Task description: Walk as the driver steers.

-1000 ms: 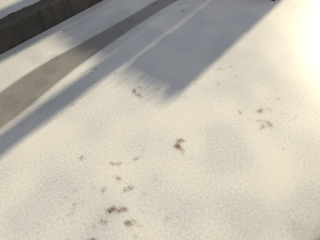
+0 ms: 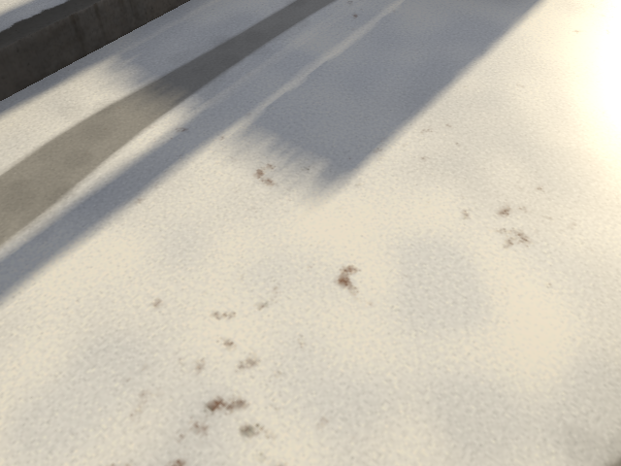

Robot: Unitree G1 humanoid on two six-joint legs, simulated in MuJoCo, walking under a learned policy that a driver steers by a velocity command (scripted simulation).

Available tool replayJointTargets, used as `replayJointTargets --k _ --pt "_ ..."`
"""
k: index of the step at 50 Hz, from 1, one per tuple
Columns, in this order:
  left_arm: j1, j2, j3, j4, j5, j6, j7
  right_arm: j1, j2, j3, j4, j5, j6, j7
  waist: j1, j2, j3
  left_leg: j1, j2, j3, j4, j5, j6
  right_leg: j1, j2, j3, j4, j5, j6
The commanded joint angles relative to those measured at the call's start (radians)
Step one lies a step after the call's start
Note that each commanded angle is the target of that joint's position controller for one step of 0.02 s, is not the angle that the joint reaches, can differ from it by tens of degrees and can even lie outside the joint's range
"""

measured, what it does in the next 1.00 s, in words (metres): walks ahead: left foot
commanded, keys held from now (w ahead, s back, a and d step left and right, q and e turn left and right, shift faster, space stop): no key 0.24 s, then w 0.42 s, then w+q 0.34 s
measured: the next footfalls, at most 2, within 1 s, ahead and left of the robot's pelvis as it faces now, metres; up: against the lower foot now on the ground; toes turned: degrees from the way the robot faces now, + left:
left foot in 0.98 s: +0.45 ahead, +0.13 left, +0.00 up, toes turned +10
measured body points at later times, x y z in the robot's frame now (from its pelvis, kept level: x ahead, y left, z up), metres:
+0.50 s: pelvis +0.05 -0.01 -0.01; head +0.05 -0.02 +0.44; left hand +0.07 +0.23 -0.16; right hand -0.03 -0.25 -0.16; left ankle -0.04 +0.13 -0.73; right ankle +0.04 -0.11 -0.73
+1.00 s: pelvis +0.29 +0.03 -0.03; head +0.33 +0.04 +0.42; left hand +0.18 +0.27 -0.17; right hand +0.53 -0.17 -0.12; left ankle +0.41 +0.12 -0.74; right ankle +0.06 -0.12 -0.70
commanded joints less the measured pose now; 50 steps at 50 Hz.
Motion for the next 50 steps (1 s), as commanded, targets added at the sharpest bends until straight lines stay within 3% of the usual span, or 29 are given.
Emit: replayJointTargets --k 1,12,13,15,16,18,19,21,22,23,25,26,27,28,29,31,32,33,35,38,41,43,44,46,47,48,49,50 --pt "0.033 0.094 0.013 -0.022 0.000 -0.006 0.003 0.101 -0.079 -0.013 -0.005 0.000 -0.003 -0.002 0.000 0.005 0.025 -0.115 0.003 -0.002 -0.106 0.121 0.014 0.075 -0.012 0.009 -0.073 0.139 -0.031" --pt "0.045 0.090 0.013 -0.026 -0.001 -0.007 0.003 0.113 -0.073 -0.013 -0.006 0.001 -0.003 -0.003 0.000 0.005 0.028 -0.115 0.002 -0.003 -0.104 0.123 0.014 0.074 -0.012 0.008 -0.070 0.141 -0.031" --pt "0.063 0.081 0.011 -0.016 0.000 -0.006 0.003 0.135 -0.064 -0.012 0.005 0.002 -0.002 -0.004 -0.002 0.006 0.005 -0.106 -0.007 0.007 -0.108 0.022 0.019 0.082 0.001 -0.004 -0.069 0.028 -0.033" --pt "0.075 0.099 0.020 -0.015 -0.011 -0.005 0.006 0.124 -0.094 -0.023 -0.004 0.013 0.002 -0.010 0.000 0.024 0.055 -0.154 -0.012 -0.006 -0.101 -0.277 0.060 0.012 0.032 -0.027 -0.045 -0.329 -0.051" --pt "0.067 0.101 0.023 -0.023 -0.013 -0.013 0.005 0.118 -0.103 -0.027 -0.016 0.018 -0.001 -0.013 -0.003 0.023 0.102 -0.187 0.004 -0.033 -0.110 -0.386 0.083 -0.043 0.025 -0.014 -0.044 -0.429 -0.063" --pt "0.057 0.081 0.021 -0.037 -0.017 -0.042 -0.003 0.143 -0.110 -0.032 -0.023 0.027 -0.021 -0.009 -0.016 0.038 0.150 -0.202 0.057 -0.114 -0.134 -0.445 0.127 -0.102 0.009 0.004 -0.013 -0.425 -0.078" --pt "0.044 0.072 0.021 -0.047 -0.017 -0.059 -0.010 0.169 -0.123 -0.037 -0.020 0.031 -0.033 -0.004 -0.028 0.066 0.152 -0.168 0.096 -0.174 -0.159 -0.451 0.154 -0.140 0.012 -0.006 0.034 -0.373 -0.075" --pt "-0.006 0.038 0.015 -0.078 -0.021 -0.092 -0.027 0.211 -0.179 -0.057 -0.015 0.035 -0.050 0.006 -0.046 0.177 0.150 -0.077 0.227 -0.373 -0.267 -0.476 0.227 -0.232 0.039 -0.076 0.194 -0.211 -0.066" --pt "-0.022 0.037 0.014 -0.091 -0.023 -0.105 -0.034 0.191 -0.190 -0.062 -0.026 0.036 -0.055 0.010 -0.039 0.193 0.168 -0.090 0.279 -0.445 -0.296 -0.444 0.254 -0.239 0.021 -0.065 0.227 -0.183 -0.083" --pt "0.002 0.033 0.012 -0.090 -0.027 -0.115 -0.040 0.156 -0.190 -0.062 -0.039 0.036 -0.058 0.015 -0.013 0.188 0.175 -0.112 0.290 -0.449 -0.283 -0.381 0.255 -0.206 0.013 -0.058 0.191 -0.192 -0.101" --pt "0.181 0.054 0.026 -0.031 -0.031 -0.124 -0.046 0.047 -0.168 -0.055 -0.079 0.037 -0.056 0.023 0.084 0.142 0.137 -0.226 0.188 -0.276 -0.152 -0.171 0.180 0.084 0.030 -0.056 -0.010 -0.144 -0.118" --pt "0.342 0.133 0.055 0.016 -0.026 -0.126 -0.046 -0.033 -0.146 -0.048 -0.118 0.037 -0.064 0.024 0.151 -0.001 0.098 -0.355 0.071 -0.108 0.109 0.067 0.110 0.261 -0.057 0.128 -0.119 -0.146 -0.161" --pt "0.500 0.277 0.095 0.040 -0.026 -0.128 -0.054 -0.037 -0.091 -0.035 -0.159 0.031 -0.085 0.020 0.184 -0.304 0.006 -0.551 -0.060 0.046 0.515 0.032 0.036 0.476 -0.278 0.546 -0.279 -0.120 -0.283" --pt "0.469 0.196 0.063 0.025 0.000 -0.137 -0.057 -0.048 -0.100 -0.036 -0.171 0.038 -0.106 0.024 0.142 -0.235 -0.016 -0.664 -0.051 -0.085 0.735 -0.160 0.053 0.492 -0.371 0.736 -0.338 -0.066 -0.317" --pt "0.378 0.139 0.044 -0.004 0.004 -0.143 -0.055 -0.053 -0.106 -0.039 -0.171 0.054 -0.116 0.036 0.093 -0.132 0.046 -0.727 0.003 -0.120 0.837 -0.114 0.084 0.456 -0.366 0.630 -0.311 0.012 -0.290" --pt "0.292 0.105 0.024 -0.037 0.003 -0.135 -0.061 -0.077 -0.119 -0.049 -0.172 0.046 -0.122 0.047 0.048 -0.033 0.065 -0.746 0.073 -0.089 0.797 0.034 0.110 0.412 -0.290 0.390 -0.322 0.152 -0.237" --pt "0.291 0.081 0.014 -0.037 0.003 -0.127 -0.060 -0.096 -0.145 -0.065 -0.177 0.035 -0.118 0.049 0.039 -0.038 0.061 -0.709 0.095 -0.063 0.747 0.084 0.108 0.387 -0.241 0.286 -0.335 0.217 -0.203" --pt "0.308 0.067 0.008 -0.034 0.005 -0.117 -0.055 -0.098 -0.135 -0.067 -0.179 0.034 -0.110 0.055 0.035 -0.062 0.055 -0.678 0.101 -0.042 0.710 0.109 0.100 0.369 -0.211 0.225 -0.348 0.250 -0.186" --pt "0.327 0.084 0.007 -0.032 0.009 -0.104 -0.036 -0.120 -0.086 -0.058 -0.186 0.039 -0.089 0.068 0.023 -0.066 0.062 -0.672 0.109 -0.015 0.630 0.148 0.076 0.335 -0.198 0.140 -0.371 0.304 -0.174" --pt "0.283 0.129 0.010 -0.061 0.024 -0.101 -0.017 -0.293 -0.053 -0.035 -0.260 0.033 -0.077 0.072 0.040 -0.062 0.115 -0.604 0.093 0.018 0.370 0.279 0.052 0.197 -0.177 0.033 -0.428 0.284 -0.166" --pt "0.310 0.175 0.023 -0.063 0.012 -0.109 -0.013 -0.390 -0.074 -0.029 -0.307 0.035 -0.073 0.083 0.054 -0.080 0.119 -0.508 0.064 0.048 0.212 0.349 0.070 0.189 -0.205 -0.025 -0.464 0.291 -0.165" --pt "0.318 0.175 0.027 -0.062 0.002 -0.108 -0.015 -0.431 -0.093 -0.031 -0.332 0.036 -0.072 0.095 0.049 -0.066 0.129 -0.505 0.053 0.047 0.148 0.352 0.104 0.265 -0.231 -0.063 -0.440 0.359 -0.152" --pt "0.310 0.178 0.029 -0.067 0.003 -0.106 -0.016 -0.436 -0.105 -0.036 -0.342 0.035 -0.074 0.101 0.036 -0.068 0.116 -0.483 0.035 0.059 0.125 0.336 0.125 0.306 -0.238 -0.087 -0.398 0.480 -0.141" --pt "0.289 0.205 0.037 -0.083 0.012 -0.094 -0.013 -0.375 -0.143 -0.056 -0.341 0.032 -0.076 0.112 -0.018 -0.108 0.031 -0.362 -0.026 0.105 0.138 0.270 0.165 0.379 -0.250 -0.127 -0.237 0.862 -0.116" --pt "0.270 0.217 0.041 -0.095 0.020 -0.082 -0.010 -0.256 -0.181 -0.078 -0.314 0.036 -0.075 0.115 -0.082 -0.129 -0.047 -0.223 -0.068 0.125 0.142 0.244 0.185 0.381 -0.240 -0.152 -0.069 1.001 -0.099" --pt "0.250 0.223 0.040 -0.116 0.023 -0.075 -0.008 -0.104 -0.232 -0.108 -0.270 0.038 -0.068 0.113 -0.159 -0.121 -0.132 -0.001 -0.101 0.117 0.104 0.249 0.212 0.296 -0.206 -0.169 0.154 1.008 -0.073" --pt "0.251 0.201 0.028 -0.154 0.035 -0.081 -0.009 0.037 -0.321 -0.138 -0.246 0.033 -0.056 0.095 -0.198 0.012 -0.221 0.286 0.059 -0.157 0.072 0.183 0.268 0.029 -0.149 -0.179 0.490 0.680 -0.039" --pt "0.377 0.031 -0.020 -0.184 0.035 -0.119 -0.035 0.041 -0.381 -0.138 -0.252 0.019 -0.061 0.097 -0.070 0.264 -0.381 0.571 0.329 -0.779 -0.107 -0.048 0.472 -0.345 0.071 -0.047 0.858 -0.276 0.009"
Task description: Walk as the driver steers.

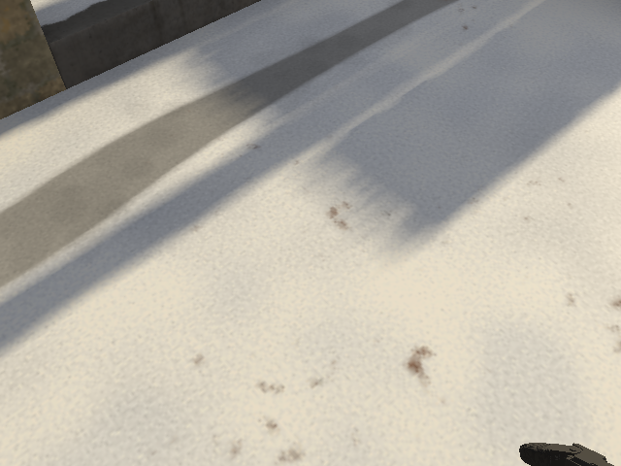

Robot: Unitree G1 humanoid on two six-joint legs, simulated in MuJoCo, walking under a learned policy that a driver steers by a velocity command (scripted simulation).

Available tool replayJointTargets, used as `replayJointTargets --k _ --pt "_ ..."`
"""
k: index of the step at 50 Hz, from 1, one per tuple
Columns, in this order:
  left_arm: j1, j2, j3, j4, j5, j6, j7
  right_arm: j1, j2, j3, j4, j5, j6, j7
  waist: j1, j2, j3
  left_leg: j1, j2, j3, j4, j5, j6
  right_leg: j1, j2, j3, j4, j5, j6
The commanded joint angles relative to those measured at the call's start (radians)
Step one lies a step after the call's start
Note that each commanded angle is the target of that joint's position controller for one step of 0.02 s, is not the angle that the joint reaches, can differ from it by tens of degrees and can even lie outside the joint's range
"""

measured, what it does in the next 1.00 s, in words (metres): walks ahead, turning left: right foot, then left foot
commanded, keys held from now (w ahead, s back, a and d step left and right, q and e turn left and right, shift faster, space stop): w+q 0.30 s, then w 0.70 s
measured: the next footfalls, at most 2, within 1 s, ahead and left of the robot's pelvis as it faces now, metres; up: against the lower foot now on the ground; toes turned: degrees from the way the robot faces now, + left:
right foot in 0.48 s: +0.47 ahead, -0.07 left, +0.00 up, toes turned +16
left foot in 1.00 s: +0.68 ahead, +0.24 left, +0.00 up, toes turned +17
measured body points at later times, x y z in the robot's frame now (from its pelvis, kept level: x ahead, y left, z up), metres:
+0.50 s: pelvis +0.30 +0.00 +0.02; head +0.32 +0.01 +0.47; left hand +0.47 +0.28 -0.06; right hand +0.36 -0.28 -0.11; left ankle +0.13 +0.07 -0.70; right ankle +0.44 -0.08 -0.71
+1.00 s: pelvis +0.56 +0.09 +0.02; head +0.59 +0.11 +0.47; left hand +0.44 +0.35 -0.11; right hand +0.85 -0.04 -0.05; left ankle +0.65 +0.23 -0.71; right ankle +0.44 -0.08 -0.70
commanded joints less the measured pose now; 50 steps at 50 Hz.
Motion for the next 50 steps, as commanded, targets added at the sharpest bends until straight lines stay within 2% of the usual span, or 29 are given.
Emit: replayJointTargets --k 1,2,3,4,5,7,9,10,15,17,20,22,23,24,25,26,27,28,29,30,31,33,36,39,43,46,48,49,50 --pt "-0.014 0.090 0.000 -0.138 -0.032 -0.092 -0.029 0.409 -0.219 -0.070 0.049 -0.015 0.004 -0.017 -0.160 0.162 -0.368 0.955 0.357 -0.935 -0.388 -0.300 0.270 -0.804 0.079 0.248 0.802 0.006 -0.046" --pt "-0.113 0.138 0.014 -0.185 -0.061 -0.112 -0.031 0.341 -0.182 -0.059 0.040 -0.016 -0.004 -0.021 -0.138 0.134 -0.210 0.826 0.329 -0.776 -0.395 -0.211 0.212 -0.877 0.030 0.231 0.781 0.093 -0.072" --pt "-0.153 0.150 0.018 -0.196 -0.050 -0.120 -0.021 0.244 -0.155 -0.049 0.011 -0.014 -0.012 -0.018 -0.090 -0.003 -0.147 0.651 0.288 -0.645 -0.406 -0.076 0.181 -0.820 -0.021 0.230 0.700 0.182 -0.080" --pt "-0.157 0.158 0.032 -0.193 -0.033 -0.112 -0.010 0.177 -0.132 -0.041 -0.012 -0.021 -0.015 -0.014 -0.043 -0.050 -0.108 0.502 0.245 -0.540 -0.418 0.032 0.162 -0.745 -0.051 0.220 0.625 0.219 -0.074" --pt "-0.129 0.154 0.038 -0.200 -0.026 -0.094 -0.007 0.147 -0.120 -0.035 -0.026 -0.030 -0.016 -0.015 -0.004 -0.032 -0.099 0.410 0.217 -0.481 -0.439 0.079 0.156 -0.674 -0.076 0.230 0.582 0.232 -0.067" --pt "-0.125 0.124 0.042 -0.220 -0.012 -0.064 -0.002 0.157 -0.124 -0.034 -0.025 -0.020 -0.016 -0.022 0.020 -0.003 -0.069 0.304 0.187 -0.411 -0.466 0.128 0.159 -0.635 -0.090 0.209 0.480 0.235 -0.040" --pt "-0.203 0.115 0.044 -0.259 0.007 -0.049 0.006 0.203 -0.152 -0.040 -0.019 -0.017 -0.018 -0.039 0.007 0.012 -0.036 0.237 0.159 -0.355 -0.486 0.152 0.160 -0.651 -0.077 0.181 0.356 0.325 -0.005" --pt "-0.258 0.115 0.045 -0.282 0.010 -0.047 0.009 0.228 -0.166 -0.044 -0.017 -0.016 -0.017 -0.049 -0.010 0.020 -0.021 0.228 0.147 -0.344 -0.488 0.147 0.153 -0.669 -0.067 0.173 0.275 0.391 0.008" --pt "-0.468 0.085 0.034 -0.353 -0.006 -0.059 -0.003 0.332 -0.182 -0.050 -0.005 -0.004 0.000 -0.069 -0.093 0.062 -0.017 0.269 0.107 -0.339 -0.444 0.055 0.080 -0.616 0.016 0.161 -0.102 0.649 0.013" --pt "-0.497 0.093 0.033 -0.367 -0.014 -0.066 -0.015 0.365 -0.171 -0.046 0.010 -0.001 0.002 -0.072 -0.110 0.074 -0.027 0.337 0.134 -0.364 -0.415 0.046 0.074 -0.609 0.019 0.169 -0.152 0.670 0.007" --pt "-0.536 0.119 0.037 -0.392 -0.010 -0.084 -0.036 0.407 -0.160 -0.042 0.026 -0.008 0.013 -0.077 -0.121 0.074 -0.028 0.486 0.189 -0.427 -0.328 0.102 0.072 -0.638 0.023 0.170 -0.212 0.577 -0.024" --pt "-0.503 0.139 0.043 -0.393 -0.013 -0.094 -0.041 0.402 -0.174 -0.046 0.025 -0.014 0.023 -0.079 -0.095 0.105 -0.038 0.542 0.208 -0.454 -0.275 0.221 0.061 -0.585 0.038 0.149 -0.242 0.476 -0.056" --pt "-0.421 0.156 0.052 -0.372 -0.009 -0.099 -0.038 0.384 -0.170 -0.043 0.018 -0.014 0.026 -0.077 -0.049 0.116 -0.076 0.544 0.177 -0.436 -0.205 0.359 0.045 -0.465 0.058 0.125 -0.284 0.473 -0.085" --pt "-0.276 0.195 0.068 -0.341 0.001 -0.103 -0.032 0.354 -0.146 -0.031 0.001 -0.021 0.024 -0.071 0.020 0.104 -0.187 0.480 0.127 -0.394 -0.039 0.432 0.018 -0.236 -0.002 0.176 -0.248 0.514 -0.140" --pt "-0.093 0.270 0.086 -0.320 0.002 -0.100 -0.027 0.374 -0.106 -0.015 -0.019 -0.037 0.016 -0.070 0.075 -0.025 -0.341 0.274 0.038 -0.312 0.254 0.218 -0.028 0.086 -0.178 0.383 -0.205 0.549 -0.232" --pt "-0.001 0.296 0.101 -0.264 -0.008 -0.082 -0.037 0.522 -0.050 0.003 -0.003 -0.003 0.001 -0.064 0.032 -0.348 -0.426 -0.071 -0.086 -0.241 0.534 -0.405 -0.090 0.355 -0.357 0.803 -0.314 0.329 -0.368" --pt "-0.017 0.195 0.077 -0.273 -0.029 -0.078 -0.040 0.464 -0.151 -0.012 0.003 0.016 -0.006 -0.066 0.057 -0.218 -0.319 -0.203 -0.021 -0.298 0.636 -0.422 -0.081 0.304 -0.345 0.850 -0.371 0.115 -0.325" --pt "-0.096 0.150 0.062 -0.289 -0.029 -0.072 -0.036 0.341 -0.186 -0.020 -0.023 0.016 -0.008 -0.065 0.061 -0.113 -0.166 -0.241 0.020 -0.266 0.644 -0.324 -0.080 0.159 -0.306 0.705 -0.397 0.152 -0.279" --pt "-0.161 0.141 0.053 -0.304 -0.021 -0.064 -0.039 0.289 -0.171 -0.018 -0.033 0.000 -0.008 -0.065 0.035 -0.026 -0.092 -0.203 0.066 -0.220 0.604 -0.242 -0.088 0.023 -0.262 0.590 -0.427 0.279 -0.260" --pt "-0.190 0.130 0.048 -0.303 -0.012 -0.062 -0.042 0.257 -0.156 -0.021 -0.045 -0.017 -0.008 -0.065 0.010 -0.018 -0.045 -0.180 0.096 -0.199 0.546 -0.194 -0.094 -0.070 -0.228 0.525 -0.455 0.379 -0.257" --pt "-0.200 0.120 0.042 -0.300 -0.003 -0.063 -0.045 0.267 -0.140 -0.022 -0.049 -0.020 -0.005 -0.063 -0.015 -0.046 -0.046 -0.130 0.122 -0.188 0.507 -0.169 -0.097 -0.123 -0.195 0.465 -0.477 0.440 -0.247" --pt "-0.187 0.118 0.040 -0.284 -0.011 -0.065 -0.050 0.291 -0.101 -0.016 -0.045 -0.015 0.004 -0.062 -0.031 -0.084 -0.054 -0.094 0.134 -0.155 0.443 -0.152 -0.111 -0.168 -0.162 0.383 -0.508 0.538 -0.254" --pt "-0.153 0.166 0.053 -0.258 -0.023 -0.061 -0.042 0.202 -0.076 -0.005 -0.090 -0.025 0.005 -0.065 -0.019 -0.072 -0.032 -0.125 0.150 -0.127 0.281 -0.063 -0.134 -0.191 -0.162 0.312 -0.550 0.626 -0.268" --pt "-0.119 0.177 0.054 -0.239 -0.031 -0.047 -0.033 0.102 -0.059 0.003 -0.119 -0.023 -0.001 -0.058 0.012 -0.075 -0.021 -0.079 0.132 -0.101 0.072 0.111 -0.136 -0.196 -0.125 0.231 -0.557 0.633 -0.232" --pt "-0.040 0.189 0.054 -0.200 -0.039 -0.032 -0.030 -0.012 -0.066 0.004 -0.156 -0.009 -0.007 -0.043 0.052 -0.084 0.006 -0.038 0.099 -0.080 -0.069 0.192 -0.134 -0.148 -0.151 0.224 -0.532 0.589 -0.219" --pt "-0.026 0.206 0.059 -0.184 -0.039 -0.013 -0.024 -0.054 -0.091 -0.002 -0.186 -0.006 -0.015 -0.025 0.040 -0.095 0.016 -0.042 0.089 -0.085 -0.126 0.102 -0.098 -0.055 -0.201 0.242 -0.481 0.615 -0.201" --pt "-0.052 0.227 0.065 -0.186 -0.039 -0.003 -0.020 0.014 -0.126 -0.018 -0.174 -0.009 -0.019 -0.021 -0.016 -0.106 -0.027 0.092 0.058 -0.060 -0.162 0.054 -0.068 -0.038 -0.199 0.224 -0.389 0.781 -0.175" --pt "-0.064 0.218 0.060 -0.190 -0.037 0.001 -0.019 0.138 -0.161 -0.039 -0.137 -0.012 -0.018 -0.027 -0.080 -0.093 -0.101 0.268 0.032 -0.037 -0.184 0.060 -0.041 -0.066 -0.157 0.184 -0.246 0.911 -0.152" --pt "-0.075 0.188 0.046 -0.210 -0.023 0.000 -0.017 0.321 -0.219 -0.061 -0.094 -0.020 -0.015 -0.038 -0.155 -0.049 -0.230 0.551 0.119 -0.121 -0.146 0.093 0.008 -0.215 -0.108 0.142 -0.007 0.826 -0.118"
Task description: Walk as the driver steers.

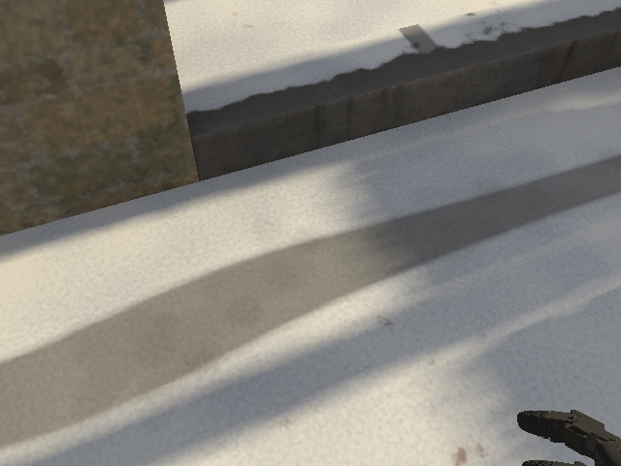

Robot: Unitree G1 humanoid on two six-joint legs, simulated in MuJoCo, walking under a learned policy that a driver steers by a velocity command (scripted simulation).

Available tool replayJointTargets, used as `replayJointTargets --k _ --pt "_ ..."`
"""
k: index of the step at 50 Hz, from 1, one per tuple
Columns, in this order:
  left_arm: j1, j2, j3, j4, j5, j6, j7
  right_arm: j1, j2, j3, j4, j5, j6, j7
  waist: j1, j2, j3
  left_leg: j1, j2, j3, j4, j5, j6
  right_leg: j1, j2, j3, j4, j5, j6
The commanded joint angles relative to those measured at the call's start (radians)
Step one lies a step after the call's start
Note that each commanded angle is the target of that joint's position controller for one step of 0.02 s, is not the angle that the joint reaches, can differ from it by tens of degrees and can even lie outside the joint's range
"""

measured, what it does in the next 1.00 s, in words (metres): walks ahead, turning right: right foot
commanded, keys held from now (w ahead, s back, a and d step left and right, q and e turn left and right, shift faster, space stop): w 0.10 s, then w+e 0.72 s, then w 0.18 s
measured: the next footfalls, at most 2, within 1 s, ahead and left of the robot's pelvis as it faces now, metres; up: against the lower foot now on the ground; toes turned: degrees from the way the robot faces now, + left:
right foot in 0.58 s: +0.45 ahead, -0.14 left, +0.00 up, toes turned -14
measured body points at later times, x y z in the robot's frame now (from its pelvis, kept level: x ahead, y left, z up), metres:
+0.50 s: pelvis +0.26 +0.00 +0.01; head +0.28 +0.00 +0.46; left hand +0.48 +0.20 -0.10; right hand +0.23 -0.27 -0.12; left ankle +0.12 +0.11 -0.72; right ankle +0.41 -0.15 -0.70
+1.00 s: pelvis +0.54 -0.07 +0.01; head +0.57 -0.09 +0.46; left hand +0.71 +0.17 -0.10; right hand +0.65 -0.38 -0.07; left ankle +0.75 -0.01 -0.70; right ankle +0.41 -0.13 -0.72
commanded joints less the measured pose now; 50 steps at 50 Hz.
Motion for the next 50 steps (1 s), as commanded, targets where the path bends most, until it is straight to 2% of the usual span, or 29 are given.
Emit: replayJointTargets --k 1,2,3,4,5,7,9,11,14,17,20,23,24,26,27,28,29,30,31,32,33,34,35,38,40,43,45,47,50 --pt "0.040 0.030 -0.013 -0.099 0.017 -0.026 0.004 0.427 -0.312 -0.106 0.038 -0.026 0.000 -0.018 -0.204 0.170 -0.347 0.880 0.319 -0.482 -0.012 -0.100 0.232 -0.596 -0.005 -0.027 0.736 0.324 -0.027" --pt "0.048 0.047 -0.013 -0.085 0.008 -0.049 -0.001 0.458 -0.256 -0.090 0.051 -0.011 0.005 -0.014 -0.208 0.244 -0.415 0.911 0.385 -0.753 -0.159 -0.212 0.273 -0.745 0.030 0.106 0.897 -0.150 -0.030" --pt "-0.036 0.135 0.012 -0.109 -0.018 -0.059 -0.007 0.391 -0.201 -0.069 0.047 -0.005 0.004 -0.013 -0.198 0.166 -0.253 0.787 0.348 -0.635 -0.180 -0.261 0.224 -0.831 -0.030 0.123 0.962 -0.103 -0.043" --pt "-0.108 0.138 0.013 -0.127 -0.019 -0.061 -0.006 0.312 -0.173 -0.059 0.034 -0.003 0.004 -0.013 -0.171 0.100 -0.150 0.632 0.308 -0.496 -0.201 -0.201 0.193 -0.822 -0.079 0.090 0.927 -0.008 -0.049" --pt "-0.143 0.126 0.016 -0.133 -0.003 -0.056 -0.002 0.250 -0.146 -0.050 0.030 -0.010 0.003 -0.007 -0.139 0.044 -0.079 0.493 0.263 -0.403 -0.237 -0.122 0.180 -0.783 -0.110 0.075 0.867 0.061 -0.044" --pt "-0.097 0.092 0.019 -0.115 0.001 -0.026 0.001 0.191 -0.113 -0.044 0.032 -0.020 -0.010 0.000 -0.080 0.081 -0.047 0.344 0.216 -0.280 -0.307 -0.044 0.161 -0.666 -0.150 0.086 0.800 0.140 -0.035" --pt "-0.085 0.064 0.018 -0.108 -0.004 -0.002 0.003 0.195 -0.125 -0.051 0.055 -0.022 -0.026 -0.001 -0.064 0.074 -0.028 0.295 0.206 -0.191 -0.350 0.021 0.168 -0.658 -0.149 0.091 0.777 0.201 -0.023" --pt "-0.139 0.065 0.023 -0.127 -0.003 0.005 0.007 0.223 -0.138 -0.057 0.082 -0.030 -0.032 -0.011 -0.075 0.048 0.002 0.306 0.208 -0.130 -0.370 0.077 0.164 -0.722 -0.142 0.123 0.713 0.287 -0.013" --pt "-0.204 0.058 0.027 -0.146 -0.001 -0.002 0.000 0.248 -0.148 -0.058 0.107 -0.030 -0.029 -0.027 -0.093 0.034 0.015 0.358 0.196 -0.039 -0.375 0.129 0.133 -0.763 -0.113 0.144 0.565 0.453 -0.014" --pt "-0.297 0.040 0.019 -0.177 0.003 -0.008 -0.016 0.261 -0.162 -0.058 0.124 -0.025 -0.025 -0.038 -0.128 0.028 0.041 0.384 0.188 0.038 -0.389 0.129 0.104 -0.739 -0.097 0.087 0.413 0.565 -0.022" --pt "-0.389 0.020 0.008 -0.225 0.003 -0.009 -0.033 0.319 -0.174 -0.061 0.158 -0.019 -0.010 -0.045 -0.170 0.014 0.076 0.496 0.222 0.072 -0.367 0.166 0.097 -0.788 -0.093 0.054 0.325 0.548 -0.037" --pt "-0.455 0.019 0.005 -0.282 0.001 -0.009 -0.055 0.349 -0.186 -0.066 0.178 -0.010 0.016 -0.049 -0.185 0.016 0.089 0.617 0.258 0.097 -0.298 0.278 0.089 -0.836 -0.079 0.004 0.280 0.432 -0.058" --pt "-0.460 0.022 0.007 -0.297 0.000 -0.009 -0.063 0.343 -0.193 -0.068 0.178 -0.008 0.025 -0.052 -0.176 0.024 0.083 0.636 0.264 0.110 -0.261 0.369 0.080 -0.818 -0.066 -0.021 0.268 0.381 -0.071" --pt "-0.412 0.048 0.021 -0.309 -0.001 -0.005 -0.071 0.317 -0.223 -0.075 0.165 -0.005 0.039 -0.063 -0.131 0.070 0.022 0.645 0.260 0.147 -0.133 0.717 0.057 -0.682 -0.003 -0.091 0.269 0.280 -0.106" --pt "-0.331 0.077 0.037 -0.299 -0.002 -0.002 -0.070 0.308 -0.236 -0.079 0.160 -0.005 0.047 -0.069 -0.083 0.092 -0.033 0.633 0.252 0.162 -0.010 0.869 0.045 -0.566 0.038 -0.116 0.271 0.240 -0.129" --pt "-0.183 0.126 0.065 -0.267 -0.004 -0.001 -0.062 0.289 -0.240 -0.078 0.153 -0.002 0.052 -0.074 0.001 0.080 -0.111 0.559 0.221 0.185 0.185 0.870 0.018 -0.348 0.073 -0.113 0.204 0.296 -0.166" --pt "-0.018 0.209 0.098 -0.235 0.001 0.008 -0.040 0.287 -0.225 -0.069 0.131 -0.008 0.042 -0.077 0.076 -0.005 -0.210 0.321 0.178 0.185 0.477 0.588 -0.022 -0.029 -0.031 0.076 0.166 0.327 -0.227" --pt "-0.025 0.306 0.111 -0.238 -0.002 0.005 -0.030 0.386 -0.062 -0.019 0.084 -0.041 0.008 -0.054 -0.043 -0.259 -0.289 -0.153 -0.043 0.107 0.833 -0.443 -0.083 0.326 -0.294 0.631 0.113 0.264 -0.413" --pt "0.023 0.232 0.091 -0.251 0.004 -0.002 -0.028 0.304 -0.137 -0.028 0.073 -0.008 -0.038 -0.033 0.028 -0.171 -0.410 -0.276 -0.058 -0.115 0.954 -0.532 -0.069 0.403 -0.350 0.838 -0.007 0.200 -0.456" --pt "-0.013 0.180 0.077 -0.246 0.010 -0.008 -0.026 0.206 -0.176 -0.039 0.037 0.027 -0.058 -0.023 0.039 -0.126 -0.270 -0.351 -0.002 -0.130 0.925 -0.440 -0.048 0.316 -0.309 0.672 -0.023 0.255 -0.396" --pt "-0.081 0.151 0.068 -0.257 0.003 -0.010 -0.025 0.181 -0.166 -0.034 0.029 0.018 -0.067 -0.026 -0.006 -0.039 -0.174 -0.321 0.042 -0.118 0.827 -0.355 -0.039 0.158 -0.260 0.540 -0.030 0.333 -0.355" --pt "-0.152 0.125 0.060 -0.276 0.006 -0.009 -0.025 0.172 -0.168 -0.040 0.036 -0.006 -0.064 -0.033 -0.049 0.001 -0.109 -0.260 0.069 -0.105 0.740 -0.317 -0.048 0.010 -0.224 0.458 -0.048 0.429 -0.329" --pt "-0.193 0.101 0.050 -0.296 0.016 -0.008 -0.022 0.190 -0.178 -0.049 0.036 -0.017 -0.051 -0.035 -0.086 -0.007 -0.084 -0.190 0.087 -0.108 0.699 -0.293 -0.058 -0.090 -0.196 0.408 -0.076 0.495 -0.324" --pt "-0.204 0.127 0.057 -0.304 0.010 -0.012 -0.012 0.209 -0.143 -0.047 0.023 -0.029 -0.015 -0.038 -0.122 -0.032 -0.051 -0.127 0.090 -0.080 0.567 -0.248 -0.106 -0.245 -0.163 0.335 -0.122 0.581 -0.329" --pt "-0.182 0.155 0.065 -0.297 0.007 -0.010 0.002 0.138 -0.119 -0.037 -0.003 -0.033 -0.008 -0.042 -0.104 -0.046 -0.024 -0.118 0.072 -0.060 0.424 -0.134 -0.131 -0.307 -0.126 0.278 -0.130 0.576 -0.306" --pt "-0.140 0.151 0.064 -0.279 0.000 -0.001 0.012 0.032 -0.091 -0.022 -0.020 -0.027 -0.013 -0.032 -0.052 -0.085 -0.022 -0.037 0.027 -0.042 0.174 0.102 -0.132 -0.331 -0.073 0.214 -0.106 0.479 -0.245" --pt "-0.090 0.147 0.060 -0.257 0.000 0.000 0.011 -0.018 -0.097 -0.022 -0.032 -0.016 -0.021 -0.021 -0.019 -0.100 -0.025 -0.001 0.011 -0.043 0.102 0.182 -0.124 -0.302 -0.096 0.241 -0.098 0.410 -0.232" --pt "-0.062 0.143 0.058 -0.240 -0.003 0.000 0.009 -0.049 -0.120 -0.028 -0.047 -0.010 -0.028 -0.013 -0.009 -0.108 -0.014 -0.020 0.012 -0.060 0.050 0.149 -0.101 -0.227 -0.133 0.286 -0.058 0.378 -0.225" --pt "-0.063 0.151 0.061 -0.230 0.003 0.006 0.010 -0.027 -0.156 -0.043 -0.055 -0.009 -0.039 -0.008 -0.035 -0.136 -0.005 0.002 0.006 -0.057 0.002 0.023 -0.052 -0.133 -0.182 0.351 0.010 0.419 -0.202"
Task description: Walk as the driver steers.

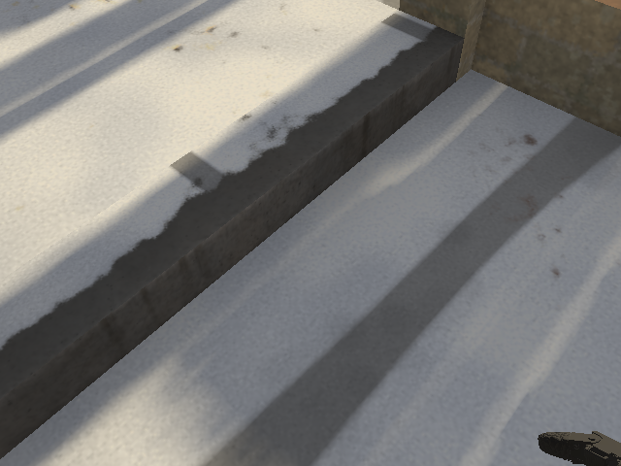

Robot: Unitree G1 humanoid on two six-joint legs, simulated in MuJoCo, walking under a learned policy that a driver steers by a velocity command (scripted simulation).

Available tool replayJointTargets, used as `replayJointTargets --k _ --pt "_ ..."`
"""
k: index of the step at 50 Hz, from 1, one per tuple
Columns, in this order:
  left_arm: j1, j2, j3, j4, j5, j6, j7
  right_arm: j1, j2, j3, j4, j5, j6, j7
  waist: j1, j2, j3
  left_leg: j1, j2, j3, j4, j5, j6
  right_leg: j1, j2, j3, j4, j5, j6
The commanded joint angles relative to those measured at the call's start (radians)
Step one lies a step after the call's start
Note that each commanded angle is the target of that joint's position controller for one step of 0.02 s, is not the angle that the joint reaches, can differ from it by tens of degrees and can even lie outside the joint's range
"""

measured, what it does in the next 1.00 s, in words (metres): walks ahead, turning left: left foot, then right foot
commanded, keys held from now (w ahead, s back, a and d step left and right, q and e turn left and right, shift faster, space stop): w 0.24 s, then w+q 0.76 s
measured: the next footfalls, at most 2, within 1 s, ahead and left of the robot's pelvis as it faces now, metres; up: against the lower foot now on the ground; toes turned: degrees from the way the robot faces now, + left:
left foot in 0.04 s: +0.20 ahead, +0.13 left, +0.00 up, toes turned -2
right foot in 0.54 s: +0.46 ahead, -0.11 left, +0.00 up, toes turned +6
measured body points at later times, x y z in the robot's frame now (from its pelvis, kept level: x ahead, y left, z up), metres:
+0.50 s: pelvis +0.26 +0.01 +0.00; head +0.30 +0.02 +0.45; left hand +0.51 +0.24 -0.07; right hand +0.25 -0.27 -0.12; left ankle +0.16 +0.13 -0.74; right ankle +0.42 -0.12 -0.71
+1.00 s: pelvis +0.51 +0.04 -0.01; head +0.54 +0.07 +0.44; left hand +0.43 +0.32 -0.14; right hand +0.79 -0.11 -0.09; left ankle +0.59 +0.16 -0.73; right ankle +0.42 -0.12 -0.74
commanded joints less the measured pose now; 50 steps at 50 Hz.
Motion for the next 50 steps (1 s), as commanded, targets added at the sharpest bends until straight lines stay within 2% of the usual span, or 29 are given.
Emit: replayJointTargets --k 1,2,3,4,5,6,7,9,12,14,17,22,25,27,28,29,30,31,32,33,35,39,40,41,42,44,48,49,50 --pt "0.010 0.147 0.038 -0.036 0.002 -0.002 0.004 -0.006 -0.129 -0.045 -0.072 0.002 -0.027 0.001 -0.055 -0.164 -0.018 0.139 -0.020 0.033 -0.055 -0.072 0.054 0.001 -0.271 0.183 0.006 0.424 -0.118" --pt "0.002 0.123 0.030 -0.042 0.006 -0.001 0.003 0.091 -0.157 -0.060 -0.048 -0.005 -0.031 -0.004 -0.101 -0.152 -0.078 0.284 -0.014 0.035 -0.068 -0.060 0.087 -0.012 -0.221 0.149 0.121 0.537 -0.092" --pt "-0.006 0.085 0.011 -0.064 0.019 -0.002 0.003 0.245 -0.207 -0.074 -0.032 -0.018 -0.033 -0.010 -0.169 -0.074 -0.213 0.528 0.125 -0.105 -0.037 -0.030 0.154 -0.124 -0.161 0.083 0.376 0.436 -0.054" --pt "0.137 0.026 -0.006 -0.068 -0.005 -0.016 0.004 0.367 -0.290 -0.101 0.012 -0.024 -0.019 -0.005 -0.141 0.228 -0.345 0.880 0.322 -0.531 -0.104 -0.235 0.324 -0.492 -0.012 -0.031 0.740 0.035 0.028" --pt "0.123 0.081 -0.003 -0.056 -0.008 -0.025 0.003 0.391 -0.208 -0.081 0.022 0.006 -0.015 0.005 -0.162 0.223 -0.313 0.896 0.353 -0.718 -0.213 -0.459 0.326 -0.651 -0.030 0.029 0.857 -0.227 0.033" --pt "0.013 0.139 0.012 -0.071 -0.015 -0.026 0.000 0.334 -0.155 -0.064 0.014 0.012 -0.009 0.002 -0.174 0.113 -0.166 0.781 0.326 -0.595 -0.227 -0.518 0.280 -0.718 -0.081 0.027 0.907 -0.151 0.029" --pt "-0.059 0.135 0.009 -0.088 -0.005 -0.027 0.001 0.270 -0.137 -0.055 -0.001 0.002 0.000 -0.001 -0.155 0.032 -0.094 0.655 0.285 -0.476 -0.239 -0.444 0.251 -0.700 -0.129 -0.023 0.879 -0.071 0.029" --pt "-0.092 0.111 0.013 -0.099 0.014 -0.027 -0.003 0.210 -0.102 -0.038 -0.003 -0.012 0.003 -0.001 -0.106 0.036 -0.017 0.478 0.215 -0.337 -0.291 -0.268 0.240 -0.630 -0.189 -0.048 0.761 0.024 0.032" --pt "-0.066 0.066 0.004 -0.090 0.012 -0.017 -0.004 0.216 -0.112 -0.039 0.015 -0.002 -0.004 -0.001 -0.082 0.066 -0.024 0.414 0.183 -0.227 -0.338 -0.114 0.256 -0.577 -0.206 -0.083 0.667 0.069 0.050" --pt "-0.136 0.053 -0.003 -0.116 0.023 -0.023 -0.001 0.238 -0.139 -0.046 0.031 0.007 -0.001 -0.007 -0.094 0.042 -0.007 0.407 0.177 -0.196 -0.358 -0.030 0.267 -0.597 -0.211 -0.097 0.548 0.139 0.068" --pt "-0.233 0.029 -0.013 -0.134 0.022 -0.036 -0.007 0.274 -0.157 -0.051 0.052 0.017 0.014 -0.019 -0.121 0.036 0.006 0.398 0.138 -0.131 -0.356 -0.005 0.241 -0.546 -0.184 -0.108 0.333 0.303 0.085" --pt "-0.372 0.043 -0.010 -0.165 0.005 -0.059 -0.031 0.364 -0.168 -0.055 0.088 0.027 0.039 -0.028 -0.165 0.048 0.025 0.422 0.152 -0.164 -0.297 -0.060 0.221 -0.444 -0.127 -0.113 0.139 0.385 0.092" --pt "-0.342 0.084 0.007 -0.164 0.002 -0.074 -0.035 0.356 -0.186 -0.064 0.088 0.026 0.053 -0.037 -0.119 0.073 0.012 0.458 0.176 -0.227 -0.216 -0.063 0.190 -0.340 -0.115 -0.108 0.061 0.302 0.063" --pt "-0.153 0.142 0.036 -0.118 0.017 -0.080 -0.021 0.338 -0.145 -0.050 0.077 0.019 0.054 -0.037 -0.020 0.049 -0.106 0.374 0.094 -0.178 0.006 0.028 0.137 -0.028 -0.154 -0.094 0.035 0.300 0.004" --pt "0.027 0.218 0.056 -0.101 0.032 -0.075 -0.009 0.320 -0.078 -0.026 0.039 -0.007 0.049 -0.037 0.053 -0.089 -0.267 0.195 0.014 -0.100 0.322 -0.203 0.093 0.253 -0.358 0.099 0.070 0.314 -0.060" --pt "0.068 0.270 0.066 -0.074 0.033 -0.059 -0.015 0.461 -0.011 -0.005 0.014 0.022 0.031 -0.034 -0.015 -0.390 -0.377 -0.140 -0.079 -0.029 0.618 -0.633 0.048 0.493 -0.557 0.510 -0.019 0.124 -0.209" --pt "0.053 0.174 0.047 -0.079 0.025 -0.056 -0.016 0.415 -0.117 -0.030 0.036 0.044 0.032 -0.037 0.015 -0.254 -0.291 -0.240 -0.018 -0.092 0.744 -0.586 0.042 0.417 -0.525 0.540 -0.082 -0.066 -0.192" --pt "0.005 0.123 0.030 -0.080 0.019 -0.056 -0.013 0.319 -0.161 -0.045 0.017 0.043 0.036 -0.036 0.021 -0.176 -0.166 -0.263 0.015 -0.079 0.762 -0.492 0.043 0.295 -0.484 0.378 -0.100 -0.044 -0.152" --pt "-0.062 0.099 0.018 -0.079 0.025 -0.055 -0.015 0.285 -0.147 -0.046 0.013 0.035 0.043 -0.037 -0.012 -0.120 -0.102 -0.218 0.048 -0.061 0.739 -0.418 0.036 0.171 -0.437 0.265 -0.129 0.060 -0.132" --pt "-0.107 0.074 0.011 -0.073 0.028 -0.055 -0.018 0.269 -0.134 -0.049 0.005 0.025 0.051 -0.035 -0.039 -0.133 -0.050 -0.193 0.070 -0.060 0.701 -0.372 0.030 0.082 -0.405 0.184 -0.160 0.136 -0.131" --pt "-0.150 0.063 0.012 -0.059 0.032 -0.064 -0.018 0.278 -0.098 -0.049 0.004 0.030 0.071 -0.028 -0.077 -0.162 -0.013 -0.119 0.099 -0.052 0.659 -0.325 0.023 -0.027 -0.369 0.059 -0.219 0.230 -0.120" --pt "-0.144 0.108 0.031 -0.021 0.029 -0.073 -0.010 0.214 -0.068 -0.043 -0.033 0.019 0.087 -0.022 -0.084 -0.111 0.017 -0.158 0.112 -0.045 0.536 -0.212 -0.001 -0.039 -0.377 -0.087 -0.263 0.385 -0.139" --pt "-0.066 0.096 0.016 0.018 0.061 -0.066 -0.013 0.158 -0.053 -0.031 -0.048 -0.075 0.103 0.015 -0.081 -0.045 0.044 -0.097 0.076 0.033 0.464 -0.169 0.009 -0.101 -0.365 -0.153 -0.271 0.433 -0.118" --pt "-0.077 0.104 0.020 0.022 0.062 -0.063 -0.016 0.137 -0.026 -0.025 -0.057 -0.066 0.106 0.035 -0.084 -0.093 0.048 -0.054 0.071 0.052 0.379 -0.105 0.019 -0.117 -0.331 -0.218 -0.261 0.445 -0.096" --pt "-0.089 0.107 0.021 0.019 0.057 -0.061 -0.016 0.115 -0.025 -0.021 -0.058 -0.047 0.106 0.049 -0.077 -0.121 0.040 -0.009 0.063 0.071 0.304 -0.053 0.029 -0.120 -0.315 -0.258 -0.254 0.426 -0.076" --pt "-0.078 0.130 0.026 0.023 0.050 -0.056 -0.012 0.058 -0.043 -0.022 -0.073 -0.033 0.106 0.063 -0.062 -0.138 0.038 0.042 0.052 0.100 0.216 -0.037 0.046 -0.096 -0.332 -0.278 -0.252 0.386 -0.056" --pt "-0.023 0.183 0.042 0.051 0.047 -0.029 -0.006 0.003 -0.092 -0.033 -0.098 -0.049 0.107 0.056 -0.049 -0.133 0.045 0.060 0.004 0.141 0.104 -0.222 0.100 0.065 -0.389 -0.297 -0.137 0.499 -0.031" --pt "-0.015 0.193 0.042 0.056 0.046 -0.022 -0.004 0.038 -0.102 -0.039 -0.090 -0.055 0.106 0.048 -0.066 -0.131 0.018 0.115 -0.032 0.158 0.078 -0.274 0.122 0.093 -0.388 -0.320 -0.031 0.660 -0.025" --pt "-0.019 0.189 0.037 0.055 0.041 -0.014 -0.004 0.153 -0.111 -0.048 -0.055 -0.065 0.096 0.038 -0.118 -0.101 -0.049 0.253 -0.082 0.169 0.007 -0.258 0.148 0.082 -0.360 -0.361 0.164 0.780 -0.011"
Velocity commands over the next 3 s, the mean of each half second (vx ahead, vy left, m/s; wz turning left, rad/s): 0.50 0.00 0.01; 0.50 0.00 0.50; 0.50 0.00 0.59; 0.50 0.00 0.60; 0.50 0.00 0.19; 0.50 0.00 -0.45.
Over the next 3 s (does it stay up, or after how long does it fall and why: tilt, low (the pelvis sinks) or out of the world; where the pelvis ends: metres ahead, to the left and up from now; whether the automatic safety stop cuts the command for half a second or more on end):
stays up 1.17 0.93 0.16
